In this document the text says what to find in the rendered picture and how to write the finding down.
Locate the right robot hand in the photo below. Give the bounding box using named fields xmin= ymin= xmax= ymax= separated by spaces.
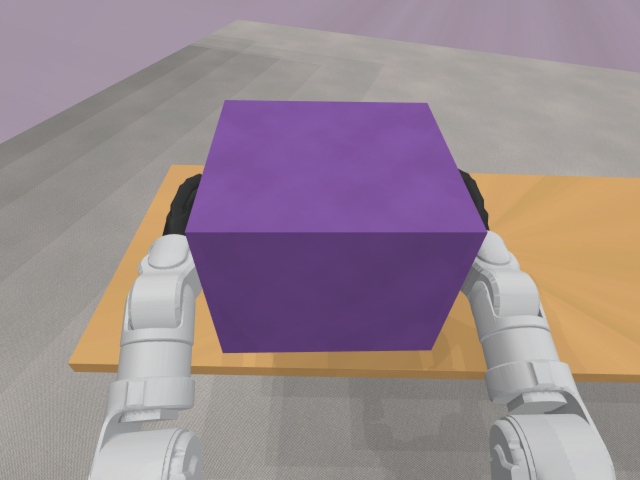
xmin=458 ymin=169 xmax=490 ymax=231

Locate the table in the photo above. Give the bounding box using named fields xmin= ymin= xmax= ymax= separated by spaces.
xmin=68 ymin=165 xmax=640 ymax=383

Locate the right robot forearm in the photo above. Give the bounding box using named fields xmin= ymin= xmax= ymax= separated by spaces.
xmin=460 ymin=230 xmax=616 ymax=480

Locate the left robot forearm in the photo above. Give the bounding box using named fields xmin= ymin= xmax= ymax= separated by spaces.
xmin=88 ymin=234 xmax=202 ymax=480

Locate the left robot hand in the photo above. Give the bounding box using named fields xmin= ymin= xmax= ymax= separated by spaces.
xmin=162 ymin=174 xmax=202 ymax=236

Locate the left robot upper arm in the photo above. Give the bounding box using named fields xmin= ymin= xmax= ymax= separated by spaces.
xmin=90 ymin=428 xmax=204 ymax=480

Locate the carton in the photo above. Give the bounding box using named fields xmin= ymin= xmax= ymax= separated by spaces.
xmin=185 ymin=100 xmax=488 ymax=353

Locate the right robot upper arm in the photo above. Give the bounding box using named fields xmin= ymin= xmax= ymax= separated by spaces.
xmin=489 ymin=414 xmax=614 ymax=480

